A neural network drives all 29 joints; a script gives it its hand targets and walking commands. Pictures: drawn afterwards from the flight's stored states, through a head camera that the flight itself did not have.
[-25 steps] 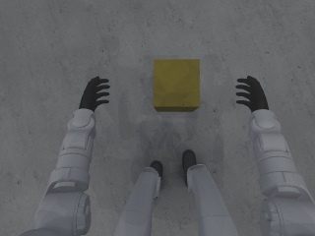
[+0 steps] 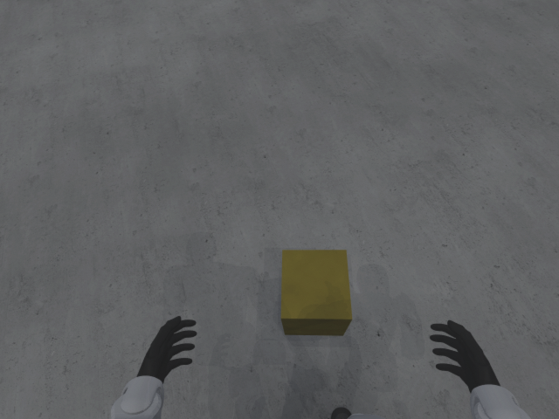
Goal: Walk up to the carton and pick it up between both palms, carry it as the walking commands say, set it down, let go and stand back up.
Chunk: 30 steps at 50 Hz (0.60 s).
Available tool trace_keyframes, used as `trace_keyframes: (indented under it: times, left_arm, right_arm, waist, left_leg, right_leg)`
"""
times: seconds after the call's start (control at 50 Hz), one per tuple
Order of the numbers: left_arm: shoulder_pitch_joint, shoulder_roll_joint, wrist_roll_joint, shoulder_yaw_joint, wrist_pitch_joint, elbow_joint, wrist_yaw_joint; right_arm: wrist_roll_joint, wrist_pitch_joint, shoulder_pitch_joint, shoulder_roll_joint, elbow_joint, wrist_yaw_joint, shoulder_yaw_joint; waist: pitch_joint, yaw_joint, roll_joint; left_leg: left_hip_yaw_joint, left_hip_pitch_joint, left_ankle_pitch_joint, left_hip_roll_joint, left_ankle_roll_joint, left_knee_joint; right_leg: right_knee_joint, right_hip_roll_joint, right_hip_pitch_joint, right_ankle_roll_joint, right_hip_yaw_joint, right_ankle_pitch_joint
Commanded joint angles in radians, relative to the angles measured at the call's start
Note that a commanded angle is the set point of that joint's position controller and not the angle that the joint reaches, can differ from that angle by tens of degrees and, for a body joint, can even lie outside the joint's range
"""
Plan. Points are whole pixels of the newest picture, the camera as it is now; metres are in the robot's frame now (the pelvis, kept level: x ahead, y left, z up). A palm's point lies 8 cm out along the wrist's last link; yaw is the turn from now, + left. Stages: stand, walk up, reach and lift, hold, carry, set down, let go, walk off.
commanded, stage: let go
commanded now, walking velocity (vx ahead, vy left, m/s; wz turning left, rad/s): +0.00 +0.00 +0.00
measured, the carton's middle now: (313, 294) +0.45 -0.03 -0.65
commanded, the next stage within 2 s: stand in 0.42 s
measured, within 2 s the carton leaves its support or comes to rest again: neither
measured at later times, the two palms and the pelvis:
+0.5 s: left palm (157, 407) +0.13 +0.21 -0.07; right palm out of the picture +0.11 -0.27 -0.09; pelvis -0.03 -0.03 +0.00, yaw +1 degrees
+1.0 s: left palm out of the picture +0.10 +0.25 -0.08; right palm out of the picture +0.11 -0.31 -0.09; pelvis +0.00 -0.04 +0.00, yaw +1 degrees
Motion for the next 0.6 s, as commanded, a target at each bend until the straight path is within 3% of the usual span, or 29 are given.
trace_keyframes:
  times: [0.0, 0.02, 0.04, 0.06, 0.1, 0.16, 0.22, 0.24, 0.28, 0.3, 0.32, 0.34, 0.4, 0.42, 0.44, 0.46, 0.48, 0.54, 0.56, 0.58]
  left_arm:
    - [0.029, 0.111, 0.0, 0.027, -0.013, -0.179, -0.003]
    - [0.043, 0.119, -0.002, 0.02, -0.005, -0.173, -0.004]
    - [0.03, 0.121, -0.004, 0.014, 0.006, -0.161, -0.007]
    - [0.02, 0.122, -0.004, 0.011, 0.012, -0.166, -0.01]
    - [0.015, 0.133, -0.001, 0.004, 0.039, -0.161, -0.016]
    - [-0.024, 0.135, 0.004, -0.007, 0.067, -0.152, -0.022]
    - [-0.018, 0.134, 0.009, -0.003, 0.092, -0.141, -0.023]
    - [-0.042, 0.132, 0.015, -0.009, 0.094, -0.149, -0.021]
    - [-0.059, 0.12, 0.023, -0.006, 0.104, -0.153, -0.021]
    - [-0.061, 0.122, 0.042, 0.003, 0.107, -0.161, -0.02]
    - [-0.062, 0.123, 0.039, 0.005, 0.12, -0.162, -0.013]
    - [-0.073, 0.118, 0.045, 0.011, 0.129, -0.176, -0.01]
    - [-0.046, 0.132, 0.057, 0.027, 0.148, -0.182, 0.008]
    - [0.085, 0.3, 0.054, 0.079, 0.072, 0.032, 0.053]
    - [0.035, 0.323, 0.068, 0.086, 0.042, 0.022, 0.059]
    - [0.011, 0.327, 0.074, 0.093, 0.025, 0.027, 0.069]
    - [-0.023, 0.301, 0.075, 0.084, 0.012, 0.025, 0.071]
    - [-0.063, 0.265, 0.062, 0.069, -0.022, 0.051, 0.068]
    - [-0.059, 0.267, 0.062, 0.072, -0.031, 0.073, 0.067]
    - [-0.05, 0.259, 0.059, 0.07, -0.039, 0.086, 0.063]
  right_arm:
    - [0.001, -0.012, 0.034, -0.105, -0.142, 0.019, -0.017]
    - [0.002, -0.005, 0.021, -0.119, -0.167, 0.023, -0.025]
    - [0.005, 0.008, 0.034, -0.11, -0.148, 0.021, -0.01]
    - [0.003, 0.012, 0.018, -0.106, -0.154, 0.026, -0.024]
    - [0.0, 0.042, 0.027, -0.114, -0.152, 0.028, -0.013]
    - [-0.01, 0.084, -0.015, -0.117, -0.173, 0.032, -0.014]
    - [-0.027, 0.122, 0.007, -0.138, -0.16, 0.03, -0.032]
    - [-0.029, 0.132, -0.023, -0.135, -0.171, 0.033, -0.033]
    - [-0.027, 0.147, -0.015, -0.137, -0.159, 0.037, -0.029]
    - [-0.028, 0.146, -0.032, -0.129, -0.171, 0.04, -0.038]
    - [-0.035, 0.148, -0.02, -0.136, -0.168, 0.03, -0.048]
    - [-0.023, 0.14, -0.009, -0.135, -0.154, 0.029, -0.053]
    - [-0.008, 0.122, -0.026, -0.142, -0.201, 0.01, -0.054]
    - [-0.008, 0.081, -0.072, -0.194, -0.042, -0.018, -0.038]
    - [-0.014, 0.062, -0.017, -0.167, -0.036, -0.027, -0.037]
    - [-0.018, 0.046, 0.062, -0.179, -0.001, -0.035, -0.042]
    - [-0.027, 0.028, 0.078, -0.2, 0.017, -0.038, -0.04]
    - [-0.043, -0.002, 0.06, -0.228, 0.073, -0.036, -0.042]
    - [-0.045, -0.009, 0.058, -0.217, 0.082, -0.037, -0.031]
    - [-0.043, -0.015, 0.052, -0.222, 0.09, -0.036, -0.028]
  waist:
    - [-0.216, -0.002, -0.023]
    - [-0.208, 0.009, -0.039]
    - [-0.172, 0.0, -0.054]
    - [-0.157, -0.003, -0.033]
    - [-0.091, -0.001, -0.047]
    - [0.017, 0.005, 0.022]
    - [0.085, -0.015, 0.02]
    - [0.103, -0.001, 0.041]
    - [0.129, -0.013, 0.068]
    - [0.126, -0.012, 0.072]
    - [0.144, -0.024, 0.019]
    - [0.095, -0.028, 0.028]
    - [0.014, -0.014, -0.045]
    - [-0.135, 0.074, -0.149]
    - [-0.106, 0.014, -0.221]
    - [-0.088, -0.014, -0.217]
    - [-0.071, -0.029, -0.163]
    - [-0.026, -0.03, -0.106]
    - [-0.027, -0.03, -0.099]
    - [-0.014, -0.02, -0.041]
  left_leg:
    - [-0.024, 0.046, 0.612, 0.101, -0.075, -0.093]
    - [-0.023, 0.052, 0.577, 0.106, -0.068, -0.103]
    - [-0.014, 0.048, 0.537, 0.107, -0.066, -0.112]
    - [-0.011, 0.048, 0.51, 0.108, -0.072, -0.124]
    - [0.006, 0.016, 0.374, 0.108, -0.075, -0.149]
    - [-0.001, -0.106, 0.115, 0.138, -0.061, -0.231]
    - [-0.009, -0.18, -0.008, 0.163, -0.046, -0.258]
    - [-0.007, -0.216, -0.029, 0.167, -0.041, -0.274]
    - [-0.012, -0.266, -0.092, 0.178, -0.033, -0.293]
    - [-0.012, -0.26, -0.093, 0.173, -0.033, -0.282]
    - [-0.006, -0.277, -0.084, 0.169, -0.027, -0.273]
    - [-0.009, -0.24, -0.052, 0.164, -0.027, -0.254]
    - [-0.003, -0.179, 0.032, 0.128, -0.026, -0.191]
    - [-0.005, -0.043, 0.021, 0.05, -0.076, -0.014]
    - [0.019, 0.088, 0.005, 0.032, -0.092, 0.068]
    - [0.021, 0.127, -0.025, 0.036, -0.085, 0.078]
    - [0.009, 0.144, -0.02, 0.052, -0.076, 0.03]
    - [-0.051, 0.09, 0.025, 0.076, -0.056, -0.025]
    - [-0.066, 0.067, 0.061, 0.088, -0.046, -0.021]
    - [-0.072, 0.047, 0.091, 0.092, -0.049, -0.037]
  right_leg:
    - [0.011, -0.042, 0.415, 0.004, 0.009, 0.442]
    - [0.007, -0.04, 0.422, 0.011, 0.001, 0.404]
    - [0.003, -0.039, 0.425, 0.01, 0.006, 0.397]
    - [0.0, -0.035, 0.41, 0.008, -0.002, 0.359]
    - [-0.003, -0.033, 0.431, 0.007, -0.002, 0.291]
    - [0.032, -0.023, 0.524, 0.024, -0.023, 0.179]
    - [0.068, -0.011, 0.581, 0.036, -0.035, 0.14]
    - [0.086, -0.009, 0.603, 0.042, -0.039, 0.135]
    - [0.097, -0.001, 0.643, 0.043, -0.046, 0.117]
    - [0.099, -0.01, 0.644, 0.043, -0.044, 0.113]
    - [0.105, -0.008, 0.655, 0.047, -0.044, 0.146]
    - [0.103, -0.016, 0.666, 0.046, -0.034, 0.158]
    - [0.09, -0.034, 0.681, 0.045, -0.014, 0.22]
    - [-0.024, -0.164, 0.43, -0.015, 0.119, -0.016]
    - [-0.13, -0.199, 0.239, -0.044, 0.191, -0.237]
    - [-0.146, -0.207, 0.185, -0.069, 0.234, -0.31]
    - [-0.143, -0.191, 0.136, -0.055, 0.234, -0.345]
    - [-0.111, -0.16, 0.123, -0.035, 0.205, -0.234]
    - [-0.084, -0.157, 0.14, -0.041, 0.212, -0.139]
    - [-0.062, -0.158, 0.161, -0.043, 0.203, -0.049]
